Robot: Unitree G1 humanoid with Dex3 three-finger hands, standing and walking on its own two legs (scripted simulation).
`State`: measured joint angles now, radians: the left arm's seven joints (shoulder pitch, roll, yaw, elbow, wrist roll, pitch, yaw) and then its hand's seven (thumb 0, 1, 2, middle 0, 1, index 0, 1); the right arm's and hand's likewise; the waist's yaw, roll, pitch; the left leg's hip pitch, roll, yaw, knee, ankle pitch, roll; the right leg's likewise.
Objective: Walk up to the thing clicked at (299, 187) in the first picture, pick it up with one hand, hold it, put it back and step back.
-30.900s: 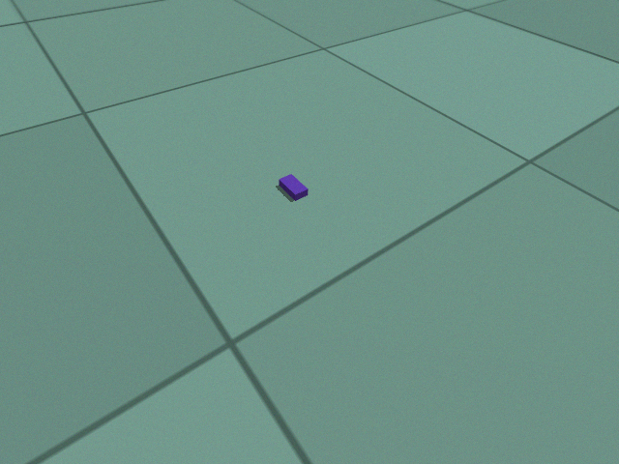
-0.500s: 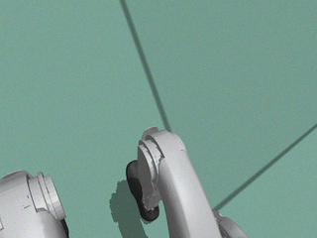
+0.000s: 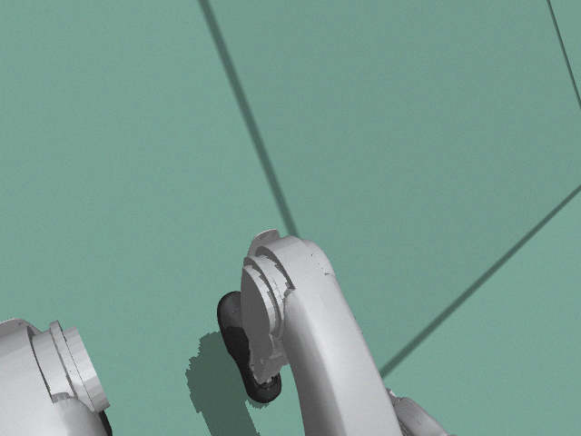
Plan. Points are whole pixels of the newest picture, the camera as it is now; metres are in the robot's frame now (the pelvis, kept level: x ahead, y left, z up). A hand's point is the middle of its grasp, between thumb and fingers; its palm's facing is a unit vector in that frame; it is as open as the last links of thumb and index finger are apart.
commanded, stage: rest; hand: left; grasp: from above
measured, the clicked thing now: out of the picture +0.47 +0.34 -0.27
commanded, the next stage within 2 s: open in 0.20 s
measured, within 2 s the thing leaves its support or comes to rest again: rests again in 0.02 s
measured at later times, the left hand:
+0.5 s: hand out of the picture +0.46 +0.33 -0.25, palm faces -0.46 -0.17 -0.87, open 10.4 cm
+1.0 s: hand out of the picture +0.46 +0.33 -0.25, palm faces -0.45 -0.16 -0.88, open 13.3 cm
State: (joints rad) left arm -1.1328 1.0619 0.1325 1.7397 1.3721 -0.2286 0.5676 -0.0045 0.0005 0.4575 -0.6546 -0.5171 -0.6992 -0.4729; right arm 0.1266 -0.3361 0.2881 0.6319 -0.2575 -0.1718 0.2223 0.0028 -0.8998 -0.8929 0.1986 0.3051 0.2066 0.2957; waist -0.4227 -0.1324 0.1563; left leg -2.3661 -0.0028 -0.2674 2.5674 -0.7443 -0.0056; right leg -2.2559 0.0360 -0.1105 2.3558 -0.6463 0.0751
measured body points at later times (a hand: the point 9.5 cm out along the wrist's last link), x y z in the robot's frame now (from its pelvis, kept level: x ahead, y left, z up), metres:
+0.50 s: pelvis +0.00 +0.00 +0.00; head +0.28 +0.14 +0.32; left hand +0.48 +0.34 -0.20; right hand +0.05 -0.25 -0.04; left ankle +0.05 +0.12 -0.27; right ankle +0.12 -0.14 -0.27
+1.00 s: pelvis +0.00 +0.00 +0.01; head +0.29 +0.14 +0.32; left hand +0.48 +0.33 -0.20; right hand +0.05 -0.25 -0.04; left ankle +0.05 +0.12 -0.27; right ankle +0.12 -0.14 -0.27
